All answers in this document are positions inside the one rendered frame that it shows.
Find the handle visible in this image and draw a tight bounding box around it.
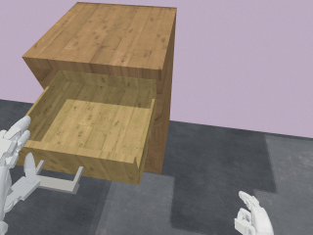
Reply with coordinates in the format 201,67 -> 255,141
36,160 -> 84,195

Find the drawer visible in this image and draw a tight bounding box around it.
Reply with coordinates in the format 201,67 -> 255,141
16,70 -> 157,185

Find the right robot hand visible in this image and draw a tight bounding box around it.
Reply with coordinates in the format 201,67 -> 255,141
234,191 -> 274,235

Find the cabinet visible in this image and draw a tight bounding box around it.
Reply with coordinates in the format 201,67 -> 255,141
22,2 -> 177,174

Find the left robot hand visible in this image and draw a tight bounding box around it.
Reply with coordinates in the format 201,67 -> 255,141
0,116 -> 41,221

